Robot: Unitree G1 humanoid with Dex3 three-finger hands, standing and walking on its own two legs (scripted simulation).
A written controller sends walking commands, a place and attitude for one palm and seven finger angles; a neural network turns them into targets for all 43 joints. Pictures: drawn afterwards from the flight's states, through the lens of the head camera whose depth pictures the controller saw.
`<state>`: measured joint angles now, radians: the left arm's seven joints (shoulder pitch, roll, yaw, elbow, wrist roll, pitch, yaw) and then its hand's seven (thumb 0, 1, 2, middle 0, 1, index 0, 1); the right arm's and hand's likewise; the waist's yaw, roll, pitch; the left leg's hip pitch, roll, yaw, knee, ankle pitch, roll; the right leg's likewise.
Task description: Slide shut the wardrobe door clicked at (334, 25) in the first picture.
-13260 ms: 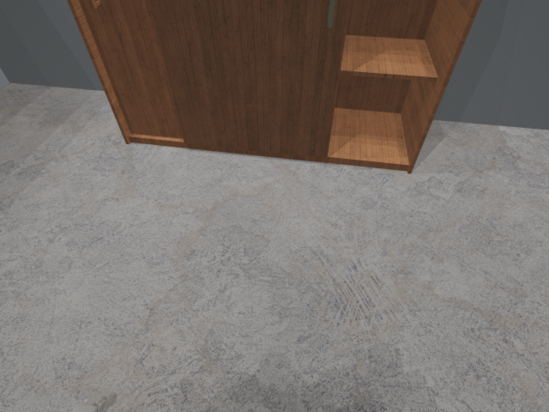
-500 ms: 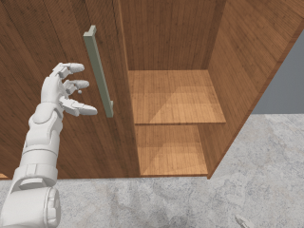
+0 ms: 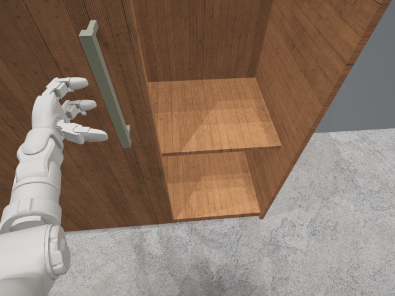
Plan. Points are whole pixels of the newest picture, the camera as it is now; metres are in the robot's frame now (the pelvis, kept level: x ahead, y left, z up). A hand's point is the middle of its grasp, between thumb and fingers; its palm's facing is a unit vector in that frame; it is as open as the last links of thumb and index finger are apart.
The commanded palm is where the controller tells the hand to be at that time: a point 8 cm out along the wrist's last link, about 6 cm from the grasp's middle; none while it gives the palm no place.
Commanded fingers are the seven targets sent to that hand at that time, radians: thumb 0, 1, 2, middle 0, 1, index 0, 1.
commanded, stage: move the hooked fingers beside the handle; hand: left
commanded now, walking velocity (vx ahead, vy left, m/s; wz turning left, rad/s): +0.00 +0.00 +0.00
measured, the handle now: (112, 95) +0.50 +0.18 +0.14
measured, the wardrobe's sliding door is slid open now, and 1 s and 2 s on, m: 0.45 0.45 0.45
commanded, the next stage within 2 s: feel for the door with the fingertips in 0.48 s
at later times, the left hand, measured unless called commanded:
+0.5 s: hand (85, 113) +0.44 +0.22 +0.14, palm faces +0.09 -1.00 +0.00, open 14.0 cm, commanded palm +0.41 +0.26 +0.14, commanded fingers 0.00 -0.50 0.30 -0.30 -1.20 -0.30 -1.20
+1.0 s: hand (107, 110) +0.44 +0.18 +0.14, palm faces +0.09 -1.00 +0.00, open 14.0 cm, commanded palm +0.41 +0.23 +0.14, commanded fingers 0.00 -0.50 0.30 -0.30 -1.20 -0.30 -1.20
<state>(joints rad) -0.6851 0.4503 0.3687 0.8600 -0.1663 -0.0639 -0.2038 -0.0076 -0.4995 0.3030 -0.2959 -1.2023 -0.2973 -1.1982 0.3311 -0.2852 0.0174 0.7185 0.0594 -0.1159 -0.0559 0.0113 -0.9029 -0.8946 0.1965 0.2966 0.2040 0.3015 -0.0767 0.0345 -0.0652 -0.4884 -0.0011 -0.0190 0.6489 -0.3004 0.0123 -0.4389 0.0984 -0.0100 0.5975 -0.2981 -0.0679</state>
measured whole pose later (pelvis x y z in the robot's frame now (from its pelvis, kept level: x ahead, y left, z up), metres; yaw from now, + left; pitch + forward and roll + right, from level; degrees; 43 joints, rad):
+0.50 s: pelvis +0.01 +0.03 +0.00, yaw +1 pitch +7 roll -2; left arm -0.65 0.32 0.26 0.73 -0.15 -0.06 -0.11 -0.01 -0.50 0.30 -0.30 -1.20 -0.30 -1.20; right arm 0.31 -0.25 0.03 0.71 0.04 -0.13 -0.03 0.01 -0.90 -0.89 0.20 0.30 0.21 0.30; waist -0.06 0.03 -0.08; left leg -0.46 -0.04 -0.02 0.65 -0.31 0.05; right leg -0.40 0.06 -0.01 0.58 -0.31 -0.03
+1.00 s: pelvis +0.00 +0.01 +0.00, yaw +1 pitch +7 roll -1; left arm -0.70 0.30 0.26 0.81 -0.14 -0.10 -0.07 -0.01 -0.50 0.30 -0.30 -1.20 -0.30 -1.20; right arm 0.31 -0.26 0.03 0.72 0.03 -0.13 -0.04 0.01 -0.90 -0.89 0.20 0.30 0.20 0.30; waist -0.07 0.04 -0.07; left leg -0.47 -0.02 -0.03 0.65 -0.30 0.03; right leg -0.42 0.08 -0.02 0.60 -0.30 -0.06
